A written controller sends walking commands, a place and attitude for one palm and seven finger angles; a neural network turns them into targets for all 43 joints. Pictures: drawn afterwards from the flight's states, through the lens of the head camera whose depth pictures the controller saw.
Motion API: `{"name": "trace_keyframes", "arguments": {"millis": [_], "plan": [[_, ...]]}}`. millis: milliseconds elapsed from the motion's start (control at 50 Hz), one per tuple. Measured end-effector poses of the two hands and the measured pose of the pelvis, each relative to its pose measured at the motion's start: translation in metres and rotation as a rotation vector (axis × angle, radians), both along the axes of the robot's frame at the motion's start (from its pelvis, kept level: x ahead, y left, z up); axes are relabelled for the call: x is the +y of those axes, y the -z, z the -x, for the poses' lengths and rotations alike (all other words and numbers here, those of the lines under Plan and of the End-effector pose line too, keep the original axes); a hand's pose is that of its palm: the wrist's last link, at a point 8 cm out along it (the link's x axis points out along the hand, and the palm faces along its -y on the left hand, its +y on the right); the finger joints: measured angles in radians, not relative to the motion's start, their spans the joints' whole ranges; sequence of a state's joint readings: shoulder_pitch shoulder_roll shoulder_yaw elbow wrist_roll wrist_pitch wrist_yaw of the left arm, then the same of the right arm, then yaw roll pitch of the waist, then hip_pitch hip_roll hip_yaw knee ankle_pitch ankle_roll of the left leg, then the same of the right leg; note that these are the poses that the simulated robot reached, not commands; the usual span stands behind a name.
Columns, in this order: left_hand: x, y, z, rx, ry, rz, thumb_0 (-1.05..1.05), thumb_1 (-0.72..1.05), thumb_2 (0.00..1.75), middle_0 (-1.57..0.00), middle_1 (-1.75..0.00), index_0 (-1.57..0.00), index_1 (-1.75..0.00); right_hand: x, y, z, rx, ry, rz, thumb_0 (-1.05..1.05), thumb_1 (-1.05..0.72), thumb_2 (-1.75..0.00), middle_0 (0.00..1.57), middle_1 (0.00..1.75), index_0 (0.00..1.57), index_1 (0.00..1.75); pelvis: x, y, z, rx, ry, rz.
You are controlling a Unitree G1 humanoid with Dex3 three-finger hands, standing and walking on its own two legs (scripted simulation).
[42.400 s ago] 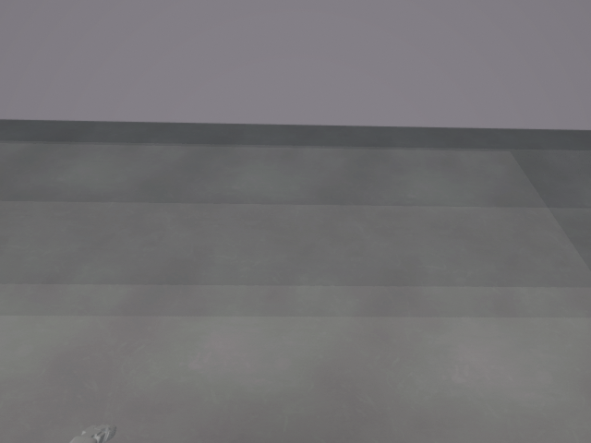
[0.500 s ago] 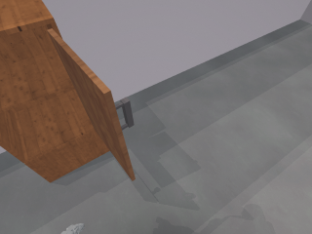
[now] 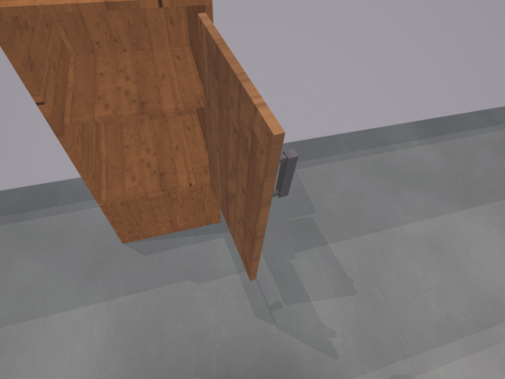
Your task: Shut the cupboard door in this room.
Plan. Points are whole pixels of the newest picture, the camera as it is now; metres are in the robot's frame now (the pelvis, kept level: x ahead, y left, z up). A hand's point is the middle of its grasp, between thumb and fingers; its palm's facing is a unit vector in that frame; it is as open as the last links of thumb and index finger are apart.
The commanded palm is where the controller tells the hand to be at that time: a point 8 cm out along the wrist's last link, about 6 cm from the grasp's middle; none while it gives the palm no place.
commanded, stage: turn or walk to find it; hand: left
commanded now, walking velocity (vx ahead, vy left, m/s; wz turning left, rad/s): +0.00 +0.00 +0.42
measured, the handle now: (276, 177) +0.48 -0.01 +0.00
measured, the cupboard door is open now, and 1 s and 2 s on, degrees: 96 96 96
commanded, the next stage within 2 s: stand and wait in 0.02 s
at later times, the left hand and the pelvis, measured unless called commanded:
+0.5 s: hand out of the picture +0.06 +0.16 -0.15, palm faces +0.13 -0.96 -0.24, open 7.3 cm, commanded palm none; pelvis +0.02 -0.02 +0.01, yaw +6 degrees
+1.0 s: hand out of the picture -0.02 +0.19 -0.17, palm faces +0.23 -0.95 -0.22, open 7.4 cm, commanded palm none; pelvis +0.01 +0.01 +0.01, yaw +11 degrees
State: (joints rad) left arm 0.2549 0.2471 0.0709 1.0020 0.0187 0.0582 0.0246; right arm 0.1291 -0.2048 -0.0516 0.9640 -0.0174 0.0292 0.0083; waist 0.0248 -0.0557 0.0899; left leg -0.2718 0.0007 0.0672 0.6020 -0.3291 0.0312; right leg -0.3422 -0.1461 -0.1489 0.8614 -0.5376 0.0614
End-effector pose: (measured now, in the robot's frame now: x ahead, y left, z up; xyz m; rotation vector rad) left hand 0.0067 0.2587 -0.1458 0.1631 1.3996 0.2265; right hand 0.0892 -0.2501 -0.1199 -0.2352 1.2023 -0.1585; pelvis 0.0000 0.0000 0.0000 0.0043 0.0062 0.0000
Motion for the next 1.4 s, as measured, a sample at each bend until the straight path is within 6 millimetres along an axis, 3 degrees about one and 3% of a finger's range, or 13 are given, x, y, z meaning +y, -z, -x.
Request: {"name": "trace_keyframes", "arguments": {"millis": [100, 180, 260, 400, 460, 600, 740, 820, 1040, 1140, 1240, 1400], "plan": [[0.013, -0.013, -0.007, -0.032, -0.03, -0.005, 0.01, 0.91, 0.9, -0.2, -0.29, -0.2, -0.3, 0.017, -0.01, -0.013, -0.019, -0.045, 0.001, 0.0, -0.9, -0.9, 0.2, 0.3, 0.2, 0.3, 0.008, -0.011, -0.002, 0.005, -0.038, 0.024], [0.011, -0.02, -0.022, -0.084, -0.031, -0.011, 0.01, 0.91, 0.9, -0.19, -0.29, -0.2, -0.3, 0.025, -0.009, -0.015, -0.011, -0.059, -0.023, 0.0, -0.9, -0.9, 0.2, 0.3, 0.21, 0.3, 0.007, -0.015, -0.005, 0.004, -0.054, 0.018], [-0.002, -0.024, -0.038, -0.117, -0.015, -0.012, 0.0, 0.91, 0.9, -0.19, -0.29, -0.2, -0.3, 0.026, 0.001, -0.008, 0.012, -0.048, -0.058, 0.0, -0.9, -0.9, 0.2, 0.3, 0.21, 0.3, 0.001, -0.014, -0.008, -0.001, -0.062, 0.005], [-0.041, -0.025, -0.051, -0.149, 0.017, -0.012, 0.0, 0.9, 0.9, -0.19, -0.29, -0.2, -0.3, 0.006, 0.026, 0.013, 0.08, 0.005, -0.104, 0.0, -0.92, -0.9, 0.2, 0.3, 0.21, 0.3, -0.019, -0.006, -0.016, -0.016, -0.076, -0.015], [-0.05, -0.028, -0.046, -0.153, -0.016, -0.008, 0.0, 0.92, 0.9, -0.2, -0.3, -0.2, -0.3, -0.002, 0.024, 0.022, 0.134, 0.002, -0.096, 0.0, -0.92, -0.9, 0.2, 0.3, 0.2, 0.3, -0.024, -0.01, -0.016, -0.016, -0.095, -0.023], [-0.04, -0.025, -0.02, -0.123, -0.085, -0.009, 0.0, 0.92, 0.9, -0.2, -0.3, -0.21, -0.3, -0.007, 0.016, 0.026, 0.199, -0.046, -0.057, 0.0, -0.91, -0.9, 0.19, 0.3, 0.2, 0.3, -0.021, -0.012, -0.012, -0.011, -0.149, -0.022], [-0.018, -0.001, 0.023, -0.036, -0.156, 0.027, 0.0, 0.91, 0.9, -0.2, -0.3, -0.21, -0.3, 0.02, 0.012, 0.007, 0.131, -0.109, -0.015, 0.0, -0.91, -0.9, 0.19, 0.3, 0.2, 0.3, 0.001, -0.003, -0.008, -0.017, -0.165, 0.001], [-0.015, -0.003, 0.037, 0.019, -0.163, 0.042, 0.0, 0.91, 0.9, -0.2, -0.3, -0.2, -0.3, 0.038, 0.006, 0.0, 0.095, -0.12, -0.023, 0.0, -0.91, -0.9, 0.19, 0.3, 0.2, 0.3, 0.008, -0.009, -0.01, -0.023, -0.156, -0.004], [-0.027, -0.011, 0.037, -0.027, -0.184, 0.029, 0.0, 0.9, 0.9, -0.2, -0.3, -0.2, -0.3, 0.038, 0.019, -0.006, 0.107, -0.142, -0.061, 0.0, -0.93, -0.9, 0.2, 0.3, 0.21, 0.3, 0.006, -0.007, -0.007, -0.022, -0.215, -0.004], [-0.025, -0.002, 0.042, -0.056, -0.224, 0.044, 0.0, 0.9, 0.9, -0.2, -0.3, -0.2, -0.3, 0.041, 0.018, -0.007, 0.124, -0.18, -0.033, 0.0, -0.92, -0.9, 0.2, 0.3, 0.2, 0.3, 0.012, -0.002, -0.002, -0.023, -0.253, 0.009], [-0.02, 0.001, 0.049, -0.028, -0.228, 0.059, 0.0, 0.9, 0.9, -0.2, -0.3, -0.2, -0.3, 0.052, 0.011, -0.003, 0.108, -0.187, -0.03, 0.0, -0.91, -0.9, 0.19, 0.3, 0.2, 0.3, 0.016, -0.005, -0.001, -0.027, -0.236, -0.012], [-0.027, -0.011, 0.052, -0.024, -0.211, 0.039, 0.0, 0.91, 0.9, -0.2, -0.29, -0.2, -0.3, 0.047, 0.015, 0.008, 0.13, -0.171, -0.048, 0.0, -0.93, -0.9, 0.2, 0.3, 0.2, 0.3, 0.012, -0.011, -0.001, -0.036, -0.245, -0.01]]}}
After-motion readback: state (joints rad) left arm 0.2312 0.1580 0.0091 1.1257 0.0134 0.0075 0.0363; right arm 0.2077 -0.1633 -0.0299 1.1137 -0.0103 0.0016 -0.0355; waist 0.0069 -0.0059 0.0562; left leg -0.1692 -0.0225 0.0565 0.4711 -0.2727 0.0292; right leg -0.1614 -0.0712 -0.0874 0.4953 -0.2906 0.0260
